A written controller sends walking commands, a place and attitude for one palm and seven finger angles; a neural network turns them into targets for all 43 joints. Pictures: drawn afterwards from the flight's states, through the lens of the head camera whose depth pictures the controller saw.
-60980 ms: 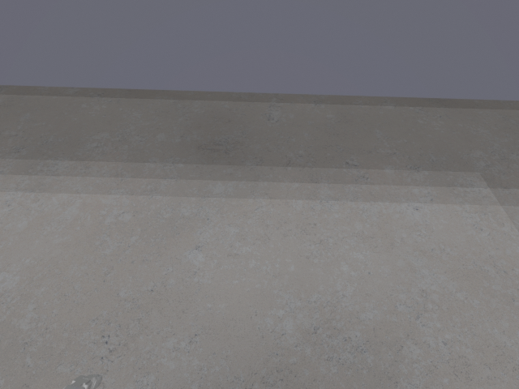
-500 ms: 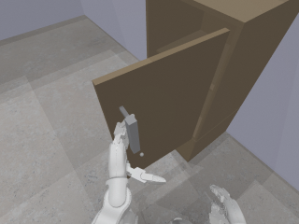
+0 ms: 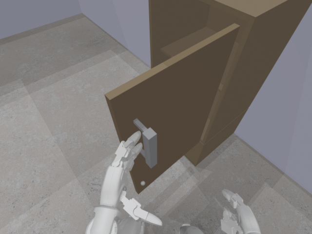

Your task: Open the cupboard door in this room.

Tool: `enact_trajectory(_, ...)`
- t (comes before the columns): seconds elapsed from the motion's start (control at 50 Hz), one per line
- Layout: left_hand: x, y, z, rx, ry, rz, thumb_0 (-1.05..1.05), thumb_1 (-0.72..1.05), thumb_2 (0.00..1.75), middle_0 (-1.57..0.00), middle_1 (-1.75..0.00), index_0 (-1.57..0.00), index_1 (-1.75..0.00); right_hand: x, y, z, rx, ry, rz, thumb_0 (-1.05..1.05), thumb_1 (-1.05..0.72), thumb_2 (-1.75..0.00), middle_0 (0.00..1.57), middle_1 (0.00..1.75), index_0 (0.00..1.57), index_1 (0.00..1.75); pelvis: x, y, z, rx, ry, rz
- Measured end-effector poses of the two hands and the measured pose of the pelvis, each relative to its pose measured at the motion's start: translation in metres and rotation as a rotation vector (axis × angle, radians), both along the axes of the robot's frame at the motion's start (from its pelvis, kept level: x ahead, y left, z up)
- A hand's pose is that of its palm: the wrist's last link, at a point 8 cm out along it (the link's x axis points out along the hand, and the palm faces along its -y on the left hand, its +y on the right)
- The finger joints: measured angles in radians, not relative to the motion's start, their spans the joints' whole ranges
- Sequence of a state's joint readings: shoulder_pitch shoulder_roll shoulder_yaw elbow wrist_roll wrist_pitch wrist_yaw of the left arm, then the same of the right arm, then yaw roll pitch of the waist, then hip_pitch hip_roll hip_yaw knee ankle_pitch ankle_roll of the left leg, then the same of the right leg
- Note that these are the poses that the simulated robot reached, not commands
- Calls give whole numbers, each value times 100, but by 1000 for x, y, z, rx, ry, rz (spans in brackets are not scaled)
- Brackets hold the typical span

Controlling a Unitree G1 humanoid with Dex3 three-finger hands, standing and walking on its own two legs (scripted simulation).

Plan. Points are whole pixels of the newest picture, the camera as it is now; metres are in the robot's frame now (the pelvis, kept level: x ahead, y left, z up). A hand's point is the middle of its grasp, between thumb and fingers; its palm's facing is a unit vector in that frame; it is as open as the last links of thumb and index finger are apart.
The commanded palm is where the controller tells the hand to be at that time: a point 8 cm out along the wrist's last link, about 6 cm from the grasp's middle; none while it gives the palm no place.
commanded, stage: slide the hand sideways off the handle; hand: left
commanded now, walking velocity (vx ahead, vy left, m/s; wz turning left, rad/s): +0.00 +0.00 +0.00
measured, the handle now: (145, 144) +0.32 +0.04 +0.06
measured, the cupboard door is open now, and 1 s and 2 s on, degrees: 91 91 91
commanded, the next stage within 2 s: draw the hand back to the body in 0.62 s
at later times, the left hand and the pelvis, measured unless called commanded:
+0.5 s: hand (114, 196) +0.20 +0.10 +0.06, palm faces -0.06 -1.00 +0.00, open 16.2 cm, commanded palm +0.17 +0.16 +0.06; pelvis +0.00 -0.01 -0.01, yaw +0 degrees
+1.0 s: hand (87, 197) +0.19 +0.14 +0.10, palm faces -0.07 -1.00 -0.04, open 16.3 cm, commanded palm +0.16 +0.20 +0.11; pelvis +0.00 +0.01 +0.01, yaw +0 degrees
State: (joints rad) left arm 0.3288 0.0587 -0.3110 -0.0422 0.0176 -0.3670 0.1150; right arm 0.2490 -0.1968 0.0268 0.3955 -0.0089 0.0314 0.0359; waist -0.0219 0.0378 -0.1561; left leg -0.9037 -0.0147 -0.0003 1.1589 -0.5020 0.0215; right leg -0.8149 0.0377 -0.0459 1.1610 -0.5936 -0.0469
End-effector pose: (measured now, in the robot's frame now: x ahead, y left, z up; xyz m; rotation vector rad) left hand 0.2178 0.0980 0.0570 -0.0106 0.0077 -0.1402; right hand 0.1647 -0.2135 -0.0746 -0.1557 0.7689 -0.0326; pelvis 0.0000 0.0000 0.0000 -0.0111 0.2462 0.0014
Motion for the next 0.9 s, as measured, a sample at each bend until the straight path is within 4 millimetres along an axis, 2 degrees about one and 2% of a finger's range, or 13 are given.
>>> enact_trajectory(0.34,-21,30,-1,5,21,16,-2,-50,30,-20,-33,-21,-33,13,-11,2,-25,-37,-10,1,-90,-90,20,30,20,30,5,-5,-4,-1,18,0)
enact_trajectory(0.54,-37,61,0,12,25,76,-2,-50,30,-17,-31,-17,-31,13,-17,-1,-47,-42,-27,1,-90,-90,20,30,20,30,4,-6,-7,-9,25,8)
enact_trajectory(0.74,-43,65,-2,-11,14,32,-2,-50,30,-15,-30,-15,-30,12,-11,-2,-61,-74,-33,1,-90,-90,20,30,20,30,-2,0,-14,-23,29,11)
enact_trajectory(0.82,-42,66,7,5,0,28,-2,-50,30,-15,-30,-15,-30,10,-5,1,-49,-75,-40,1,-90,-90,20,30,20,30,-3,3,-12,-25,16,7)
enact_trajectory(0.9,-42,80,25,43,-9,56,-2,-50,30,-16,-30,-15,-30,6,2,9,-27,-67,-54,1,-90,-90,20,30,20,30,-2,5,-3,-26,-13,6)
